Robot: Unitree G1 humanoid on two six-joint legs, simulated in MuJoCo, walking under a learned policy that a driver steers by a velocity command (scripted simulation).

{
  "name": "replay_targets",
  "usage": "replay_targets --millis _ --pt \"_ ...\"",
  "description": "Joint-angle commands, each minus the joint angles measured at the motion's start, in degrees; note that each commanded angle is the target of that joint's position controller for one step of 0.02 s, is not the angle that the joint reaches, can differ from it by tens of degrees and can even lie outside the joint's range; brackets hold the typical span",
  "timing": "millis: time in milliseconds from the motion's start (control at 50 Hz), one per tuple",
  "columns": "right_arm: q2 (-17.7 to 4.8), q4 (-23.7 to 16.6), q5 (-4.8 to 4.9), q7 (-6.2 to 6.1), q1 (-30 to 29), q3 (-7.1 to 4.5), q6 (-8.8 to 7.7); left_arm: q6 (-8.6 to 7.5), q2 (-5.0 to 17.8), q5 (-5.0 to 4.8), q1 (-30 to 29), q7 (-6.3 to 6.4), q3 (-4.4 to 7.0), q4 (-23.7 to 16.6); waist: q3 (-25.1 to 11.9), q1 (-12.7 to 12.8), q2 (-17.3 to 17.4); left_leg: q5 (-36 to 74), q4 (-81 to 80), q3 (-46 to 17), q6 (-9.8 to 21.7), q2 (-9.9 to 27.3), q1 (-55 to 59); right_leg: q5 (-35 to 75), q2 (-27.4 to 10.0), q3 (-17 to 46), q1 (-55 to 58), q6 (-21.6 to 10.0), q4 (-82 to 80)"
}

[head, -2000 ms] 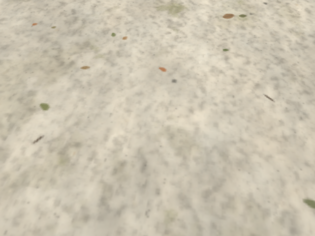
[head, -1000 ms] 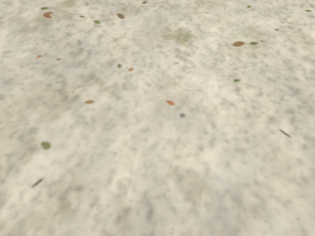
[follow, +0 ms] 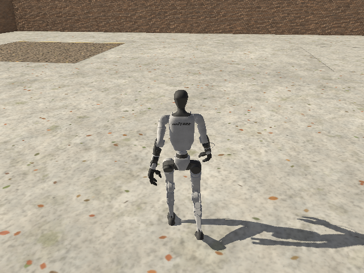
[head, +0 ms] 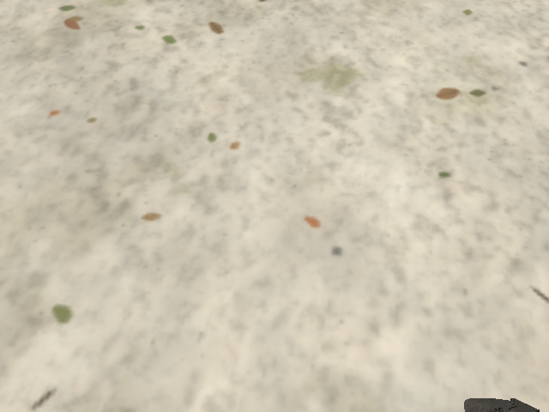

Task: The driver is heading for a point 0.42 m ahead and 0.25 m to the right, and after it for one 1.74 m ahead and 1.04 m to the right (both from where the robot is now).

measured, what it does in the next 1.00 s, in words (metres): walks ahead, turning right: right foot, then left foot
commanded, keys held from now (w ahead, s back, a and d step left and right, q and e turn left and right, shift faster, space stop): w+e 1.00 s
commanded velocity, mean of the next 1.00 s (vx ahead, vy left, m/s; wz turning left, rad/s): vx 0.49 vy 0.00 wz -0.51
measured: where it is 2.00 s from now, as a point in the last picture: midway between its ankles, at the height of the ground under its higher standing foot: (473, 237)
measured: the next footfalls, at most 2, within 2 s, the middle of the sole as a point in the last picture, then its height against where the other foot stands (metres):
right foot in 0.50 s outside the picture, level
left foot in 0.98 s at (333, 288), level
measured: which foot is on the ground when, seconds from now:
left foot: down 0.00-0.50, up 0.52-0.96, down 0.98-1.00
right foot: up 0.00-0.48, down 0.50-1.00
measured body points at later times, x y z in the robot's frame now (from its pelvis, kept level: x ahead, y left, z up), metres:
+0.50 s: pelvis +0.28 -0.04 +0.00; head +0.31 -0.06 +0.44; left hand +0.53 +0.14 -0.10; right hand +0.21 -0.31 -0.15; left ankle +0.11 +0.10 -0.71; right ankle +0.39 -0.15 -0.72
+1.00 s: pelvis +0.58 -0.12 +0.00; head +0.60 -0.13 +0.45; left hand +0.75 +0.12 -0.11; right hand +0.65 -0.44 -0.07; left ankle +0.74 -0.08 -0.72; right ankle +0.39 -0.15 -0.71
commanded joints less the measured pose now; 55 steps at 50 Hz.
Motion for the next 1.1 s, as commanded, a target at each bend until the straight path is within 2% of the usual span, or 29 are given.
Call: replay_targets --millis 20,40,80,140,220,360,400,440,480,500,520,540,560,580,600,620,680,720,780,880,920,960,980,1000,1020,1040,1060,1080,1100 --pt "-7.9 2.1 -0.19 -0.5 13.8 -1.85 -0.38 -2.7 7.1 -2.14 -4.2 0.29 1.46 -6.4 -9.4 -7.4 6.7 -13.7 -21.4 -30.2 8.7 20.4 33.1 5.5 -3.4 3.2 -34.3 -2.5 23.8" --pt "-5.6 2.0 -0.57 -0.2 10.2 -1.23 -0.82 -2.25 6.6 -1.32 -5.3 0.87 1.98 -6.3 -5.9 -5.4 4.4 -7.9 -23.2 -22.9 7.1 18.0 24.8 9.6 -5.5 2.7 -31.1 -2.6 20.5" --pt "-3.4 3.0 -1.56 0.06 8.1 -0.82 -1.24 -0.27 3.7 -0.94 -2.0 0.98 2.39 -5.5 -4.1 -2.0 6.8 -3.5 -26.0 -13.3 5.0 14.4 16.7 13.1 -7.8 3.2 -24.2 -3.0 16.2" --pt "-5.1 4.5 -1.71 -0.73 9.7 -1.27 -1.61 1.65 2.8 -0.84 -4.3 1.14 2.86 -7.1 -1.0 -1.0 5.7 1.2 -28.9 -6.5 6.1 13.9 13.7 16.8 -8.1 3.1 -27.3 -2.6 13.2" --pt "-7.0 5.1 -2.13 -2.47 12.8 -1.58 -1.29 1.27 3.7 -0.09 -11.6 0.28 3.41 -10.3 1.0 -2.1 3.4 5.7 -29.8 -1.4 6.2 14.0 18.1 27.9 -7.3 4.1 -34.9 -1.3 2.3" --pt "-9.5 6.0 -0.91 -3.71 20.6 -2.2 0.66 0.68 1.7 0.25 -25.6 -2.84 1.81 -16.8 4.0 -7.0 0.9 13.6 -26.8 6.1 5.1 16.0 30.7 30.6 -5.7 -3.8 -38.3 -2.2 -14.4" --pt "-10.4 5.9 -0.46 -3.67 21.1 -2.58 1.65 0.72 2.1 0.04 -27.2 -3.71 1.78 -18.8 3.8 -6.7 1.8 21.3 -23.2 7.6 4.5 17.0 34.5 25.6 -4.4 -6.1 -37.7 -3.4 -16.4" --pt "-12.1 4.7 -0.15 -3.91 19.4 -3.11 2.42 0.92 4.1 -0.11 -25.1 -4.27 2.64 -19.8 0.5 -4.1 4.5 41.7 -16.0 9.4 3.3 17.1 35.7 19.9 -0.6 -9.9 -30.3 -5.4 -16.8" --pt "-13.5 3.5 0.15 -4.14 17.4 -3.41 3.27 1.09 8.8 -0.57 -13.4 -4.12 5.06 -18.1 -6.7 2.9 6.2 53.8 1.3 10.7 1.4 15.6 32.8 18.0 4.3 -11.8 -13.5 -8.6 -19.0" --pt "-13.2 2.6 0.05 -4.16 16.8 -3.13 3.08 1.36 13.0 -0.57 -3.7 -3.07 7.29 -15.8 -11.7 7.7 3.6 43.0 16.6 11.0 -1.2 13.3 22.2 20.4 3.6 -6.6 3.4 -11.3 -22.9" --pt "-4.5 0.1 -2.27 -3.21 21.3 -0.74 1.74 1.64 19.4 -0.62 -1.2 -1.95 8.53 -14.9 -16.3 2.4 -11.8 -9.6 37.9 8.8 -4.7 3.9 -2.7 18.8 -11.5 21.1 23.5 -19.6 -24.0" --pt "-5.2 -2.4 -0.04 -2.27 19.0 -0.12 -1.29 0.82 18.3 0.36 0.2 -2.17 7.57 -16.7 -25.6 2.6 -10.3 -26.3 49.2 -5.8 -4.9 -3.6 -14.5 10.3 -19.5 47.2 32.4 -27.0 -35.9" --pt "-8.9 -4.2 2.25 -1.63 11.1 -1.19 -3.14 0.24 13.8 1.05 -0.6 -2.2 6.37 -16.4 -19.1 5.0 -5.1 -21.1 49.1 -9.8 -2.9 0.1 -20.8 13.5 -17.5 39.7 29.7 -22.6 -38.2" --pt "-8.7 -4.7 2.29 -1.65 9.6 -0.98 -3.86 -0.37 11.2 0.67 -4.3 -2.08 5.71 -16.9 -13.2 2.9 -2.1 -15.8 44.2 -9.6 -1.7 2.9 -20.6 18.4 -15.0 30.8 21.6 -20.0 -37.6" --pt "-8.8 -3.7 0.89 -2.16 10.1 -1.31 -3.75 -0.64 9.1 0.44 -9.3 -2.12 5.06 -18.1 -9.5 -0.3 1.8 -12.6 38.9 -9.4 -2.0 5.2 -16.2 24.4 -12.4 24.0 12.2 -18.0 -37.9" --pt "-9.6 -3.4 -0.02 -2.37 11.2 -1.97 -2.97 -0.76 7.4 0.67 -12.2 -1.94 4.45 -19.1 -7.8 -2.4 1.6 -10.8 34.9 -9.6 -2.6 6.7 -11.4 29.0 -10.5 19.7 5.5 -17.1 -39.0" --pt "-8.0 -4.4 -1.21 -2.4 11.5 -2.09 -0.73 -0.91 8.9 0.48 -12.1 -1.02 4.54 -19.7 -5.7 -4.5 1.1 -8.1 26.9 -8.2 -5.4 7.1 -7.0 35.0 -8.4 15.1 -3.3 -16.9 -41.5" --pt "-6.8 -6.2 -1.68 -2.66 7.1 -1.64 -0.21 -0.84 10.9 0.4 -10.2 -0.13 5.07 -19.6 -4.0 -3.6 0.2 -2.3 18.8 -7.0 -7.1 6.0 -7.7 36.0 -6.8 12.3 -6.3 -16.2 -42.1" --pt "-5.3 -8.2 -1.37 -2.3 0.4 -0.88 -0.4 -0.23 11.2 0.1 -7.9 0.5 5.2 -19.5 -2.8 -0.9 -2.6 9.9 3.8 -6.1 -7.3 2.8 -4.2 30.5 -3.3 9.2 -9.0 -12.9 -41.1" --pt "-7.7 -10.8 -0.17 -1.22 -4.4 -1.27 -1.23 0.37 10.5 -0.31 -4.1 0.58 5.08 -18.5 -3.0 1.0 -5.0 12.9 -6.2 -7.9 -5.9 0.5 -0.6 22.9 -5.7 15.2 -4.4 -10.7 -36.5" --pt "-9.3 -10.8 -0.09 -0.79 -3.0 -1.83 -1.92 0.75 10.7 -0.08 -4.5 0.99 5.18 -18.8 -3.3 -0.3 -6.2 8.2 -7.4 -8.6 -4.6 0.5 1.0 23.4 -7.3 18.6 -1.3 -10.0 -32.9" --pt "-11.0 -8.9 -0.43 -0.94 4.8 -2.89 -2.58 1.08 9.6 0.26 -6.0 1.08 4.74 -19.8 -6.3 -4.5 -7.0 5.8 -10.1 -7.1 -2.1 0.0 11.4 28.5 -4.9 18.8 -1.7 -8.1 -25.8" --pt "-13.4 -7.9 -1.48 -1.26 12.8 -3.72 -2.86 0.92 6.8 0.79 -6.8 0.77 3.62 -21.0 -13.2 -8.3 -4.2 4.5 -8.3 -12.3 1.0 6.3 24.9 26.5 -1.6 15.5 -6.8 -6.1 -13.2" --pt "-18.2 -7.0 -2.44 -1.65 20.6 -4.87 -2.43 0.45 2.9 0.5 -0.4 0.8 2.52 -22.3 -22.2 -7.3 9.4 -1.5 -10.0 -33.0 8.3 19.7 45.9 7.6 6.1 8.1 -23.9 -1.9 6.6" --pt "-17.0 -5.5 -1.2 -1.07 22.3 -4.74 -1.78 0.04 5.3 -1.16 3.3 0.71 2.32 -22.9 -24.3 -6.0 21.1 -16.5 -16.4 -52.6 13.0 25.8 50.7 -7.0 5.1 7.1 -37.2 -0.9 18.3" --pt "-11.2 -7.1 -0.58 -1.18 18.7 -3.29 -1.41 0.31 10.9 -1.5 -0.7 0.79 3.59 -22.1 -15.8 -7.3 12.1 -23.2 -18.0 -45.8 10.3 23.4 44.0 -2.2 1.5 8.1 -41.0 -0.5 23.0" --pt "-8.9 -7.7 -0.69 -1.42 15.6 -2.56 -0.8 0.73 12.1 -0.72 -5.9 0.79 3.96 -23.0 -10.0 -7.5 7.0 -18.8 -18.4 -35.7 7.7 20.8 35.9 2.8 -0.7 5.6 -40.4 -0.4 22.7" --pt "-7.9 -7.6 -1.17 -1.42 13.0 -2.07 -0.43 0.95 11.2 0.0 -8.4 0.73 4.03 -23.7 -5.9 -6.2 4.8 -11.7 -19.8 -28.9 6.7 18.1 28.2 6.2 -2.5 4.9 -38.2 -0.3 20.0" --pt "-6.8 -7.3 -1.52 -1.48 11.6 -1.67 -0.36 1.22 10.3 0.21 -9.0 0.51 4.21 -24.1 -3.8 -4.8 5.6 -6.8 -21.2 -23.9 6.0 15.9 23.7 8.3 -4.2 5.0 -36.1 -0.5 17.1"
